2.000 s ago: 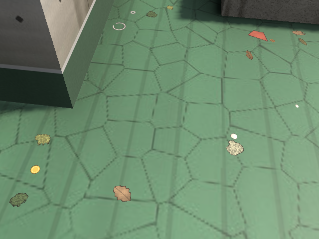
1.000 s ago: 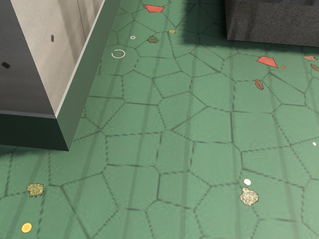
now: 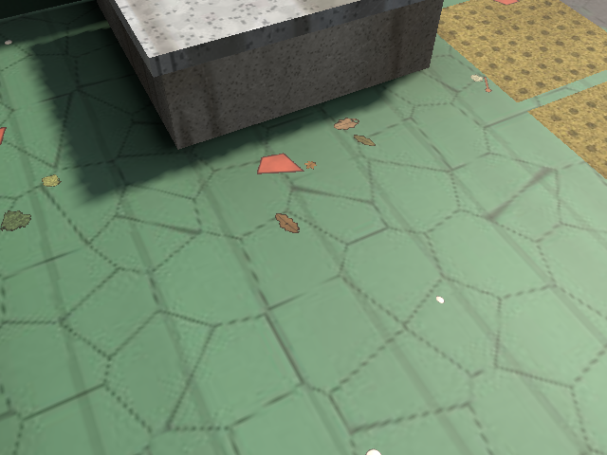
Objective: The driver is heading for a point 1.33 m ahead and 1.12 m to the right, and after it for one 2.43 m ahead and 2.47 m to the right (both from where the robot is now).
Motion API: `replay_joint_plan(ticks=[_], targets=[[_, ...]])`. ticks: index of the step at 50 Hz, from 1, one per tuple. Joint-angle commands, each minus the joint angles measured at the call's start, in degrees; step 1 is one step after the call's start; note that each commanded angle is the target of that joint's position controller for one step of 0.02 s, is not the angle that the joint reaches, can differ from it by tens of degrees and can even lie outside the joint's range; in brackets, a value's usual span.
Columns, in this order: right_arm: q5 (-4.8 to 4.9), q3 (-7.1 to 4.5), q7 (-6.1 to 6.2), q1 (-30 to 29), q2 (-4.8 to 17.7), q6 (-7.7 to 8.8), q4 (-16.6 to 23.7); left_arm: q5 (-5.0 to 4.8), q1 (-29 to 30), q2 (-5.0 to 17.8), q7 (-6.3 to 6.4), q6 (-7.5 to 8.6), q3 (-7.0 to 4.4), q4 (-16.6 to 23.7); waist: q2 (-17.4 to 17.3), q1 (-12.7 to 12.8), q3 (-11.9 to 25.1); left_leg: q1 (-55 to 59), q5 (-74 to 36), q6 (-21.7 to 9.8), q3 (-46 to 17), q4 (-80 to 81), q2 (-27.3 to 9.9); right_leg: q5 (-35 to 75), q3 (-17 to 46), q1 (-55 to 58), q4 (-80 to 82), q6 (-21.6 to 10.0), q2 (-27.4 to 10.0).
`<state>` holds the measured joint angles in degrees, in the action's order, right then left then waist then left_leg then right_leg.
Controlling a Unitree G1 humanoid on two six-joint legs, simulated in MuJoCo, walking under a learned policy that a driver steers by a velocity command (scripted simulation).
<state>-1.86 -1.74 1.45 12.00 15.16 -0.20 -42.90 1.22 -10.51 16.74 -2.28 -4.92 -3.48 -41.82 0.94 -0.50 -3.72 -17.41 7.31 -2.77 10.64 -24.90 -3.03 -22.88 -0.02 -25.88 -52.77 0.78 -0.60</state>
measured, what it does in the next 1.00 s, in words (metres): steps on the spot, turning right: right foot, then left foot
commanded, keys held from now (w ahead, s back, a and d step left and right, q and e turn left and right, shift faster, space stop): e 1.00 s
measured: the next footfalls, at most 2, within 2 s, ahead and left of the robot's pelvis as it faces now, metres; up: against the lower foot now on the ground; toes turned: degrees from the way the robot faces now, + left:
right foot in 0.10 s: +0.04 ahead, -0.11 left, +0.00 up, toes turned -6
left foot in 0.60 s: +0.08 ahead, +0.07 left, +0.00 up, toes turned -25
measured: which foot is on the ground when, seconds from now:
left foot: down 0.00-0.10, up 0.12-0.58, down 0.60-1.00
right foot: up 0.00-0.08, down 0.10-0.60, up 0.62-1.00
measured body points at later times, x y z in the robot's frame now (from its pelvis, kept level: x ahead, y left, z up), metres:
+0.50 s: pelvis +0.00 -0.02 +0.00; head +0.03 -0.04 +0.45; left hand +0.19 +0.22 -0.10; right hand +0.06 -0.32 -0.11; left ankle +0.04 +0.11 -0.70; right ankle +0.00 -0.11 -0.74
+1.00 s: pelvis -0.01 +0.00 +0.00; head +0.02 -0.02 +0.45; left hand +0.26 +0.14 -0.11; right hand -0.07 -0.30 -0.11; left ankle +0.05 +0.09 -0.74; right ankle -0.08 -0.08 -0.71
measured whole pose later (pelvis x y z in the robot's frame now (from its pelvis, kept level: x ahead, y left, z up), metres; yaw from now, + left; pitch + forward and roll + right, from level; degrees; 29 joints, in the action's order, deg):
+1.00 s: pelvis -0.01 +0.00 +0.00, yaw -35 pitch +0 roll +0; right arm -1.4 -2.4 0.8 12.4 16.3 -1.5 -39.5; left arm 0.2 -10.1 17.1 -3.0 -4.7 -3.6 -39.6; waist -0.1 -0.9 -4.8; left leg -12.1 15.9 -0.8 9.4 -28.7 -3.9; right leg -25.6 -0.8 -18.1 -42.8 1.2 1.1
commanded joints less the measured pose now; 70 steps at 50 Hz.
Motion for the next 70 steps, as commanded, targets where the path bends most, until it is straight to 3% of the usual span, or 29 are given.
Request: replay_joint_plan(ticks=[1, 4, 5, 6, 7, 8, 10, 12, 14, 22, 26, 29, 30, 31, 32, 33, 34, 35, 37, 42, 50, 52, 53, 54, 55, 57, 58, 61, 70], targets=[[-0.22, -2.81, -0.26, -0.66, 9.82, -0.07, 3.65, -0.24, -1.41, 3.70, -0.47, 0.52, -0.49, 4.33, -10.25, 0.11, 7.07, 1.98, 4.55, -8.30, -9.82, 9.49, -14.86, -1.37, -3.15, 7.45, 6.84, -1.31, 0.33], [0.37, -3.36, -0.56, -0.17, 10.82, -1.00, 3.40, -0.46, -4.29, 3.65, -0.46, 1.60, -0.58, 4.27, -7.76, 1.92, 7.17, -0.41, 3.51, -4.30, -6.61, 2.88, -14.67, 3.02, -4.43, 16.01, 20.77, -3.79, 1.88], [0.25, -3.46, -0.87, 2.18, 9.84, -1.39, 2.60, -0.21, -6.28, 4.78, 0.05, 2.21, -0.90, 3.57, -2.54, 2.36, 6.32, -3.71, 6.47, -0.41, -3.72, -3.59, -12.74, 5.91, 0.57, 19.51, 28.85, -4.77, 0.75], [-0.09, -2.64, -1.51, 4.92, 5.44, -1.92, 3.57, 0.25, -6.13, 9.98, 0.98, 2.79, -1.78, 4.58, 13.78, 0.91, 4.82, -13.69, 22.76, 4.56, 2.19, -20.01, -5.53, 8.69, 21.71, 21.95, 38.60, -7.92, -13.93], [0.09, -2.41, -0.38, -0.80, 5.93, -2.83, 7.12, 0.55, -6.36, 16.70, 1.52, 2.68, -3.70, 5.93, 15.32, 3.32, 0.31, -20.40, 29.76, 6.04, -4.88, -28.03, 2.20, 20.24, 33.11, 13.08, 39.60, -15.89, -22.32], [0.58, -2.62, -0.19, -3.48, 6.96, -3.39, 7.22, 0.62, -7.20, 13.59, 2.00, 2.66, -3.33, 4.80, 8.50, 3.35, 0.18, -18.77, 25.38, 5.76, -10.13, -33.87, 0.40, 23.97, 26.57, 12.84, 37.57, -16.63, -18.69], [1.27, -2.82, -0.47, -0.41, 6.92, -2.83, 5.56, 0.07, -0.57, 9.87, 2.32, 2.69, -2.17, 5.62, 6.94, -0.71, 1.15, -17.41, 16.15, 5.03, -11.73, -34.13, 0.37, 24.05, 18.10, 13.48, 36.28, -13.10, -10.87], [0.04, -3.36, -0.78, 2.15, 8.06, -2.43, 4.01, -0.66, 0.57, 7.75, 2.49, 3.08, -1.61, 6.40, 7.19, -0.84, 5.39, -16.14, 13.48, 5.14, -10.95, -37.50, 1.43, 33.55, 15.63, 17.32, 33.99, -13.02, -8.41], [0.47, -3.26, -1.03, 1.27, 7.28, -2.62, 4.51, -0.98, -1.73, 7.81, 2.26, 3.42, -1.72, 5.91, 4.67, -0.12, 7.15, -16.55, 13.39, 5.54, -11.48, -37.28, 1.68, 35.87, 16.54, 20.16, 33.10, -13.51, -8.67], [0.99, -2.32, -0.38, -3.33, 5.94, -2.73, 7.20, -0.10, -6.08, 9.90, 2.16, 3.09, -2.89, 5.16, 6.03, 2.83, 6.11, -13.62, 16.73, 4.74, -12.95, -23.58, 3.51, 29.68, 24.78, 20.91, 31.54, -15.28, -9.03], [1.70, -1.98, 0.04, -2.13, 6.07, -2.08, 7.75, 0.08, -3.99, 10.52, 1.61, 2.80, -3.29, 5.39, 6.61, 1.91, 6.90, -5.62, 17.48, 3.37, -13.08, -16.29, 5.80, 33.04, 28.47, 17.14, 29.93, -13.80, -7.54], [1.61, -1.77, 0.87, 3.12, 5.64, -1.19, 6.68, -0.87, 0.20, 9.89, 1.56, 2.65, -3.25, 5.81, 5.66, -2.05, 6.98, 6.82, 8.98, 2.32, -12.89, 0.93, 6.40, 27.58, 29.23, 11.44, 27.29, -9.04, -3.60], [0.96, -2.32, 1.49, 4.35, 8.20, -0.70, 6.47, -1.37, 0.04, 7.84, 1.81, 2.85, -2.72, 6.25, 1.41, -2.07, 7.26, 12.86, 8.03, 1.17, -17.94, 7.59, 0.21, 17.10, 26.40, 5.93, 23.36, -5.65, -0.20], [0.37, -3.12, 1.74, 2.19, 13.61, -0.70, 7.88, -1.64, -3.42, 3.07, 1.97, 3.04, -1.66, 6.89, -12.33, 0.34, 7.65, 17.79, 9.08, -3.27, -33.45, 12.47, -15.28, -2.44, 14.80, -3.11, 11.07, -1.97, 8.40], [0.23, -3.70, 1.09, 0.68, 15.15, -1.12, 8.26, 0.47, -3.26, 8.10, 2.33, 2.74, -2.90, 6.53, -13.67, -0.11, 4.91, 9.73, 1.67, -9.46, -38.27, 11.76, -20.41, -11.00, 7.82, -5.66, 0.72, -1.17, 10.45], [0.47, -2.79, 0.65, -0.29, 11.44, -1.07, 8.69, 1.06, -3.14, 9.84, 2.10, 2.52, -3.62, 5.76, -8.89, 0.98, 3.37, 6.74, -2.03, -10.76, -34.71, 10.93, -18.88, -8.96, 8.49, -4.16, -6.36, -0.91, 7.47], [0.87, -1.95, 0.38, -3.10, 8.47, -0.92, 9.01, 0.82, -3.93, 9.34, 1.60, 2.22, -3.73, 4.48, -6.64, 2.30, 1.91, 4.85, -3.66, -9.50, -28.67, 10.21, -15.08, -5.41, 8.16, -3.36, -10.07, -0.54, 6.67], [0.72, -1.63, 0.43, -5.39, 7.49, -0.91, 9.54, 0.38, -5.26, 8.81, 1.04, 1.87, -3.71, 3.55, -7.36, 3.28, 1.96, 5.20, -5.51, -7.87, -23.44, 9.53, -11.53, -2.41, 7.18, -3.16, -12.83, 0.09, 6.49], [0.57, -1.63, 0.90, -4.97, 7.41, -0.69, 9.55, -0.23, -5.98, 8.00, 0.06, 1.44, -3.36, 2.89, -9.60, 2.58, 3.17, 8.67, -12.91, -7.62, -18.01, 7.97, -9.21, -0.63, 4.99, -4.58, -14.90, 1.63, 6.01], [0.59, -2.54, 0.90, 1.75, 8.67, -0.50, 7.26, -0.53, -0.15, 5.96, -0.43, 0.77, -2.24, 4.80, -9.58, -1.49, 4.42, 17.06, -17.48, -9.36, -15.65, 5.89, -12.07, -1.80, 2.60, -6.63, -6.59, 2.95, 3.84], [0.69, -3.79, -0.85, 0.83, 11.79, -0.89, 5.94, -1.15, 0.25, 4.68, -0.56, 1.31, -1.02, 6.69, -11.86, -0.53, 6.17, 11.21, -19.60, -6.90, -9.62, -0.53, -13.78, -0.81, -3.91, 9.79, 17.10, -0.95, 3.06], [1.36, -3.72, -1.04, 1.98, 11.11, -1.25, 5.11, 0.25, -3.13, 5.90, 0.46, 2.48, -1.24, 5.64, -5.33, 2.12, 6.90, 3.78, -9.11, -1.22, -5.16, -9.82, -11.51, 11.33, -0.04, 20.14, 32.21, -2.70, 2.69], [0.48, -2.81, -1.41, 4.24, 7.18, -1.72, 6.48, 0.83, -4.10, 12.01, 1.13, 3.32, -2.39, 6.27, 10.84, 1.02, 7.08, -9.23, 15.91, 3.07, -0.39, -24.94, -5.44, 20.51, 20.83, 27.26, 37.55, -5.83, -12.09], [0.33, -2.03, -0.49, -1.01, 6.08, -2.75, 10.15, -0.37, -7.03, 17.64, 1.07, 3.37, -4.08, 6.53, 15.01, 3.70, 5.61, -17.13, 30.77, 4.64, -5.78, -33.18, 2.48, 37.47, 32.12, 22.30, 35.19, -15.66, -21.84], [0.49, -2.50, -0.18, -2.38, 8.16, -3.39, 9.45, -0.96, -8.78, 14.50, 1.03, 3.37, -3.62, 5.68, 7.90, 4.68, 5.67, -17.26, 28.91, 4.74, -10.57, -38.51, 0.69, 40.39, 27.66, 23.18, 33.74, -18.03, -19.57], [1.43, -2.76, -0.57, -1.28, 8.29, -2.99, 7.64, -0.83, -1.86, 9.80, 1.66, 3.01, -2.00, 5.92, 5.41, 0.82, 2.10, -16.81, 19.41, 4.53, -12.52, -37.23, -0.59, 34.79, 19.20, 20.04, 34.16, -14.25, -11.65], [0.76, -3.10, -0.71, -0.47, 9.13, -2.79, 7.11, -1.07, -0.06, 9.08, 2.19, 3.04, -1.76, 6.20, 6.69, 0.25, 2.63, -16.26, 16.60, 4.78, -12.02, -36.88, -0.34, 35.48, 17.56, 20.66, 34.00, -12.98, -9.29], [0.49, -3.06, -1.22, 1.34, 8.75, -3.05, 5.67, -1.14, -1.52, 9.09, 2.16, 3.36, -1.68, 5.56, 4.88, 0.16, 6.35, -14.48, 13.85, 5.59, -11.77, -37.63, 1.06, 38.47, 17.03, 22.10, 33.23, -12.70, -7.77], [0.92, -2.46, -0.56, -2.38, 7.01, -3.28, 6.11, 0.06, -5.46, 9.09, 2.23, 3.53, -1.71, 3.60, 5.60, 2.52, 5.31, -12.21, 15.19, 4.63, -12.47, -25.50, 2.31, 27.33, 23.38, 20.36, 33.80, -14.27, -8.32]])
